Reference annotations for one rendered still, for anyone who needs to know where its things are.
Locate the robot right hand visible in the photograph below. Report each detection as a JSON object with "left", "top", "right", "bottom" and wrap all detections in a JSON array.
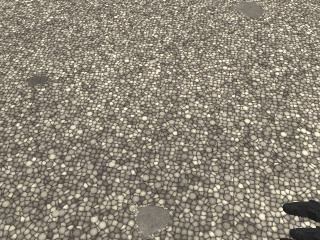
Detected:
[{"left": 280, "top": 199, "right": 320, "bottom": 240}]

